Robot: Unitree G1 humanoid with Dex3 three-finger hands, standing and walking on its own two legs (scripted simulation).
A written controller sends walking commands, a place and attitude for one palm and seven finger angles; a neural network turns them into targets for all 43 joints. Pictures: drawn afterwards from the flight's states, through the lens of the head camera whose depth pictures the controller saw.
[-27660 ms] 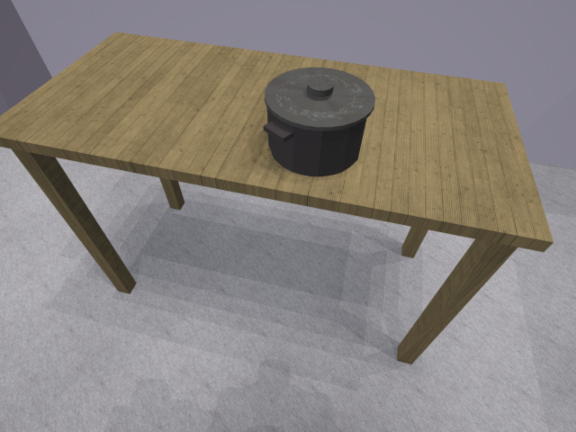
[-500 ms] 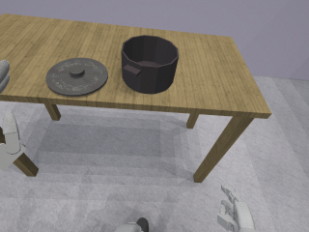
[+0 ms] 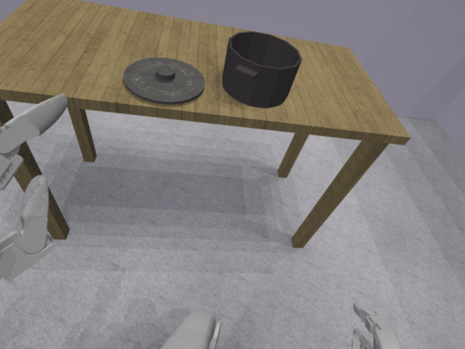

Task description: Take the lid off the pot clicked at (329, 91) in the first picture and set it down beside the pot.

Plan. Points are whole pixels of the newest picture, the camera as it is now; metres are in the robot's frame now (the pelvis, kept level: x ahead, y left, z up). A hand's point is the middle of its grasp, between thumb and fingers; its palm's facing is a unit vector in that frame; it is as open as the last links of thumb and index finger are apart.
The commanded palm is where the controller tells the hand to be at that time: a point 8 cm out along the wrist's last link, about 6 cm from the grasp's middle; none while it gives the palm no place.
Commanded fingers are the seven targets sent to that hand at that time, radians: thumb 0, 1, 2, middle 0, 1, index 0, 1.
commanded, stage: stop stepping back and stand still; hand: left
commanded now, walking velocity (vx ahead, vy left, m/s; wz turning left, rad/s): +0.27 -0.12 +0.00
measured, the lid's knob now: (165, 72) +0.71 +0.28 +0.06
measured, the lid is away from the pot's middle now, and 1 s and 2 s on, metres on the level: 0.26 0.26 0.26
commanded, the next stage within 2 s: let the arm hang, fingers relaxed in 1.60 s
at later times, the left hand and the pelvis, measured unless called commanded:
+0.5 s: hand out of the picture +0.07 +0.34 +0.28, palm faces +0.45 -0.73 -0.52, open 7.4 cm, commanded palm +0.02 +0.37 +0.25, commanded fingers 0.00 0.90 0.90 -0.20 -0.30 -0.20 -0.30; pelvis -0.09 +0.08 +0.05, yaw +4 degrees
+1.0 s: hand out of the picture +0.00 +0.27 -0.15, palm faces +0.19 -0.96 -0.20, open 6.8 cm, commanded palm none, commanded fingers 0.00 0.90 0.90 -0.20 -0.30 -0.20 -0.30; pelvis -0.04 +0.09 +0.01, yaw +10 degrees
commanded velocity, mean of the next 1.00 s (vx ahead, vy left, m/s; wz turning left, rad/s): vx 0.11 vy -0.10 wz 0.00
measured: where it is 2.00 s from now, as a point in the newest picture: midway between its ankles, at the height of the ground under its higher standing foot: outside the picture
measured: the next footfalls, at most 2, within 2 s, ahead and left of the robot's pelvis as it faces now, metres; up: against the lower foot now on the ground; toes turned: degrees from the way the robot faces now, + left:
left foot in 0.10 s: -0.04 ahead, +0.20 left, +0.00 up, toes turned +12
right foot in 0.56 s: -0.13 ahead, -0.02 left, +0.00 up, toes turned -2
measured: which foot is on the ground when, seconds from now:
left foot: up 0.00-0.08, down 0.10-1.00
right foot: down 0.00-0.12, up 0.14-0.54, down 0.56-0.72, up 0.74-0.84, down 0.86-1.00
